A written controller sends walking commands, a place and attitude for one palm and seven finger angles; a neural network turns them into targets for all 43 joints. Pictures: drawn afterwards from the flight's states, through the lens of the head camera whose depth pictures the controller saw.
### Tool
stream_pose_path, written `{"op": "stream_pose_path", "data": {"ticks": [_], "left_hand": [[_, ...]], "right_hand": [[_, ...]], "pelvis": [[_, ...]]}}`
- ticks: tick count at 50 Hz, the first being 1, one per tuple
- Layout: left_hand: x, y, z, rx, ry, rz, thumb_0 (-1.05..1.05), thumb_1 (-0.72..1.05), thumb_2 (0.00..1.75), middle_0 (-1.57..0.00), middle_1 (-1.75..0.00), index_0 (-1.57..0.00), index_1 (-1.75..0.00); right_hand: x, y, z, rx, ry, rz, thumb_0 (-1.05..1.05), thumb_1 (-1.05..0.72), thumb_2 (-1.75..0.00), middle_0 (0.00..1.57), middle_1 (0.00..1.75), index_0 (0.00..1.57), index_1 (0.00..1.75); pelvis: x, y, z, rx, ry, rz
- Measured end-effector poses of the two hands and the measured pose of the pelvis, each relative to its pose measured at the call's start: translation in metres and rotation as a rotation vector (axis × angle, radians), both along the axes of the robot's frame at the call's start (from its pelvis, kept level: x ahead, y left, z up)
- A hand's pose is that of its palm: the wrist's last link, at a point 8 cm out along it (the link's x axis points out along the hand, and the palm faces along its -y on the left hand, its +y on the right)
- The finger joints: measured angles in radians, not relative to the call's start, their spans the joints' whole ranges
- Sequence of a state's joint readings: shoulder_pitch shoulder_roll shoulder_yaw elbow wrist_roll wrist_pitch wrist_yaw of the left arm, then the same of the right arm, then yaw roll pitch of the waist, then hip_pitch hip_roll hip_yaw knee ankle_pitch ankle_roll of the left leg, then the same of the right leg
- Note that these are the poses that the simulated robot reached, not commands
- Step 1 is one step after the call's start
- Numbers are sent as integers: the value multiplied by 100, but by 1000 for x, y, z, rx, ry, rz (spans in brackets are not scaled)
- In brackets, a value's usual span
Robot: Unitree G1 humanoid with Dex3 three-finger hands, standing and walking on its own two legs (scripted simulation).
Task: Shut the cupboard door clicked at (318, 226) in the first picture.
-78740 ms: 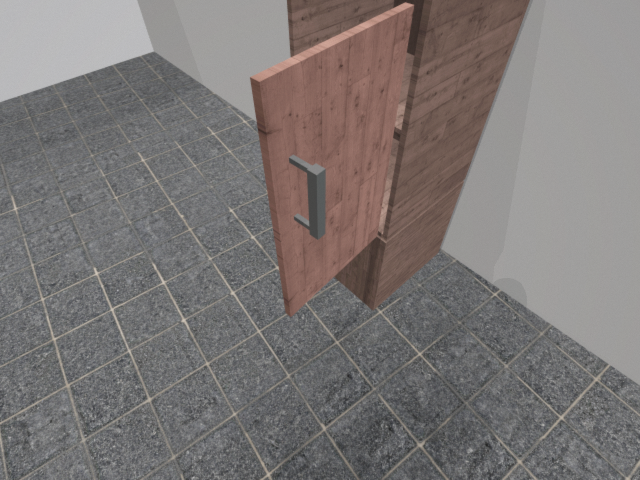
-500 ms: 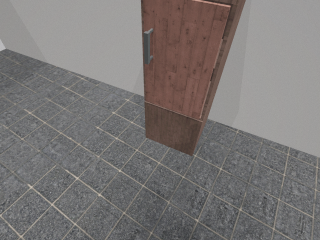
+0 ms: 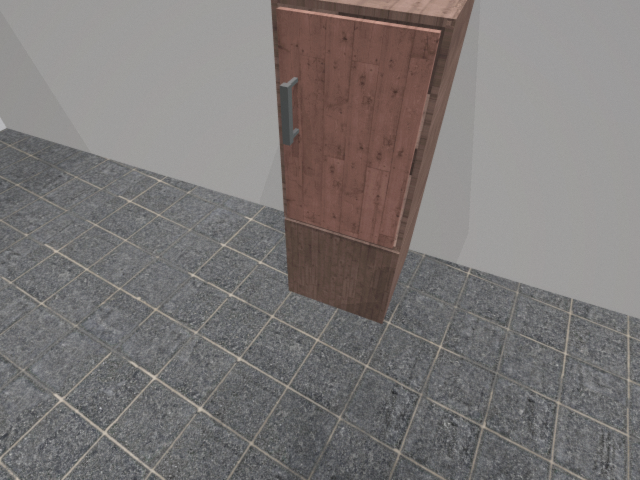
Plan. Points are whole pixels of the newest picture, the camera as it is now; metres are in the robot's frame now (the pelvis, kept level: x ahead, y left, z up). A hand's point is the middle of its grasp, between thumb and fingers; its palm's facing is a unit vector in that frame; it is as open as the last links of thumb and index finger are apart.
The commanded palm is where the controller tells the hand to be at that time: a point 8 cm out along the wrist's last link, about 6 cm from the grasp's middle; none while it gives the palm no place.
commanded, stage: let the arm hang, fingers relaxed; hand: left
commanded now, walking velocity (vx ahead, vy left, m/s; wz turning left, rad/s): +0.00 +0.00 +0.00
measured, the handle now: (290, 111) +0.91 +0.11 +0.03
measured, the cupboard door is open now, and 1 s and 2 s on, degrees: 0 0 0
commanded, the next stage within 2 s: look to check the result in 0.06 s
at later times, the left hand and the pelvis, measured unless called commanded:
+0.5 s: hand out of the picture -0.05 +0.16 -0.18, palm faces +0.03 -0.98 -0.18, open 7.4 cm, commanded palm none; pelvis +0.00 +0.00 +0.00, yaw +0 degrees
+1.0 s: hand out of the picture -0.01 +0.15 -0.18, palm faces +0.02 -0.99 -0.17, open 7.4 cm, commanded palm none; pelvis +0.01 -0.01 +0.00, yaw +0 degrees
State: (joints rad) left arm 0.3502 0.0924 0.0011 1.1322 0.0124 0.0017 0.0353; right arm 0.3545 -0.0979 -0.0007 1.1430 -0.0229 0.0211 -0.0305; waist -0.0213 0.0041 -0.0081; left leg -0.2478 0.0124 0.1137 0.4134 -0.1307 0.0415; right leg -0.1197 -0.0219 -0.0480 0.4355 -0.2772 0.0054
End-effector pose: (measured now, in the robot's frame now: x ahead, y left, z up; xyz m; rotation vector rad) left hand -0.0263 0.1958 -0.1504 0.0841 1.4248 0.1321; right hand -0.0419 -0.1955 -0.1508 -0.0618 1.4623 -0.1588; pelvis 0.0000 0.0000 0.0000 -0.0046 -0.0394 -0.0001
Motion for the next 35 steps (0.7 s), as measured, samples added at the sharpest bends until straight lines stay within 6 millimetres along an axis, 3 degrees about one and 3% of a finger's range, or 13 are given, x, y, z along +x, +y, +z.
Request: {"op": "stream_pose_path", "data": {"ticks": [17,35], "left_hand": [[-34,13,5,37,92,14,0,91,90,-19,-30,-20,-29],[-9,6,4,29,45,-4,0,91,90,-19,-30,-20,-29]], "right_hand": [[4,-12,1,-22,-2,8,0,-91,-90,20,30,19,30],[18,-14,1,-15,-20,12,0,-91,-90,20,30,20,30]], "pelvis": [[-2,0,0,-2,3,-5],[2,-4,1,2,7,-8]]}}
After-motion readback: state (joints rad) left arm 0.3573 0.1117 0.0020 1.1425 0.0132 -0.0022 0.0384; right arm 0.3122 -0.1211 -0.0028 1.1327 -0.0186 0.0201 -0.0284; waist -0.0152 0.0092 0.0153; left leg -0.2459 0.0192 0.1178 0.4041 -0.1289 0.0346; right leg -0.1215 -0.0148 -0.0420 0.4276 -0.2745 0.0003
